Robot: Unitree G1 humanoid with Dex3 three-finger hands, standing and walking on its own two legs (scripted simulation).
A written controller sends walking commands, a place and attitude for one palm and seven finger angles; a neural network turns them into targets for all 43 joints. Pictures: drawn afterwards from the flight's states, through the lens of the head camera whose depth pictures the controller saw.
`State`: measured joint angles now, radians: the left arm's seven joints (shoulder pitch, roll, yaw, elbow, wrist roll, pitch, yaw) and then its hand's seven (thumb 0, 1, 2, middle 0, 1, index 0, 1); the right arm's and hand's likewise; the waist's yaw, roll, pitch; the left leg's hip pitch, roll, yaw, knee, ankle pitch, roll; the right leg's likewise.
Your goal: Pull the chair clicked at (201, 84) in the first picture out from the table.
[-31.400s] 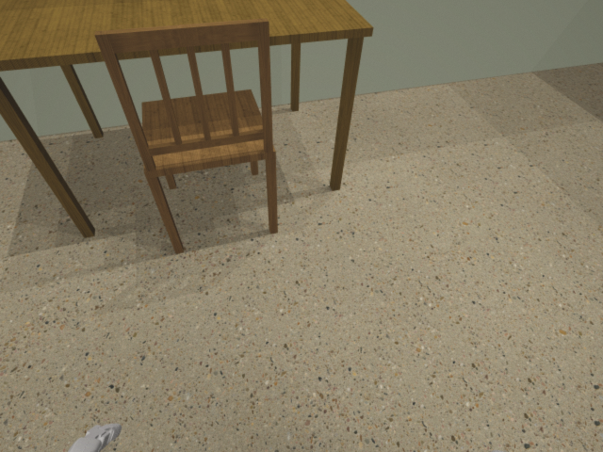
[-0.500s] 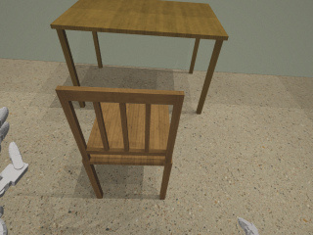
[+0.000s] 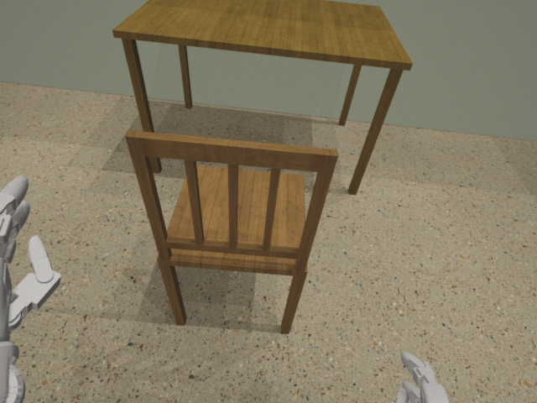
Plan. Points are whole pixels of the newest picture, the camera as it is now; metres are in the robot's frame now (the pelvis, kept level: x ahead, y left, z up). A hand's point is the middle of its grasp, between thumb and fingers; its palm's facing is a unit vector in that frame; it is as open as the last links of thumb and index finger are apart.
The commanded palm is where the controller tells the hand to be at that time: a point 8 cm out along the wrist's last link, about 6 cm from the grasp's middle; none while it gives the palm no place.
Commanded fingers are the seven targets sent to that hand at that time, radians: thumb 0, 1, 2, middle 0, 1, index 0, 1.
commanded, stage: stop stepping back and stand still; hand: left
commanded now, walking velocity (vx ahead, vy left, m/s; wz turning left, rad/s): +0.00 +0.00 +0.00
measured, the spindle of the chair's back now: (233, 208) +0.56 +0.12 -0.10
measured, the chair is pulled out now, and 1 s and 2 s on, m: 0.65 0.65 0.65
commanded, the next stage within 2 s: let the arm hang, fingers relaxed in 0.24 s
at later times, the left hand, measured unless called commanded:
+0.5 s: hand (122, 383) +0.17 +0.23 -0.08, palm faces +0.13 -0.93 -0.33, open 7.4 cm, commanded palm none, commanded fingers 0.00 0.90 0.90 -0.20 -0.30 -0.20 -0.30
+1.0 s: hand out of the picture -0.05 +0.15 -0.16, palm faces +0.05 -0.97 -0.23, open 7.3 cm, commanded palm none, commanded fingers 0.00 0.90 0.90 -0.20 -0.30 -0.20 -0.30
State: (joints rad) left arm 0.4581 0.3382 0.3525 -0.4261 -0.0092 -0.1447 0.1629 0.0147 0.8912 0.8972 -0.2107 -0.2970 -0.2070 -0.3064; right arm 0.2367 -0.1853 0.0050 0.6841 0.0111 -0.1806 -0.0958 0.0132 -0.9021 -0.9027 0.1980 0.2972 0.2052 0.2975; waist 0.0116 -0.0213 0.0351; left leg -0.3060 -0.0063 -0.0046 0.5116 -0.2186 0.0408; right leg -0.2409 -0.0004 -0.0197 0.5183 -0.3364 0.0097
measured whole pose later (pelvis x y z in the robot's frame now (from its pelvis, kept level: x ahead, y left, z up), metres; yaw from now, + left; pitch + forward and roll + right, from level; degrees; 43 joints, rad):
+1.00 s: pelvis +0.04 -0.02 +0.00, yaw +3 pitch -1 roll -1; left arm 0.47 0.18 -0.03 1.08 0.00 0.03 0.03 0.00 0.92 0.90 -0.20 -0.29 -0.20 -0.30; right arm 0.35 -0.14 0.00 1.04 -0.01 0.01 -0.02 0.00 -0.91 -0.90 0.19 0.30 0.20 0.30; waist 0.00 0.04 0.05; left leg -0.32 -0.01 -0.03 0.50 -0.17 0.01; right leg -0.18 0.02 0.00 0.50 -0.30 -0.01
